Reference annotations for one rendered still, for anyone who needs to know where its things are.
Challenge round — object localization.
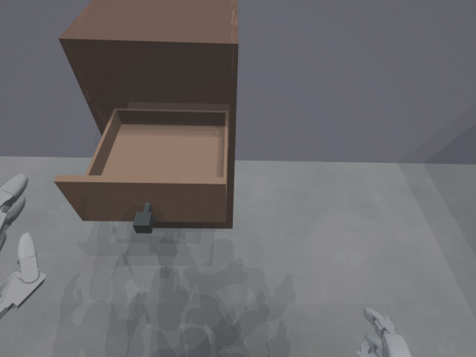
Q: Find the cabinet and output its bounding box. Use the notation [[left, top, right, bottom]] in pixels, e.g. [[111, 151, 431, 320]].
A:
[[59, 0, 239, 229]]

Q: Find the left robot hand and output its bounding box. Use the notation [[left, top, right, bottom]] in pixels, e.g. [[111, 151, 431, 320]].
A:
[[0, 173, 46, 319]]

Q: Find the handle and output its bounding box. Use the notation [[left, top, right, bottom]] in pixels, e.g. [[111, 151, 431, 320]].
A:
[[133, 203, 155, 234]]

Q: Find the right robot hand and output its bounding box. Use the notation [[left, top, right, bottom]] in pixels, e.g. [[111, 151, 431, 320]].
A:
[[356, 307, 412, 357]]

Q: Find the drawer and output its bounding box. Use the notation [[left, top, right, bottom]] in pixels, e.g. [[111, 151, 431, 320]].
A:
[[54, 109, 228, 222]]

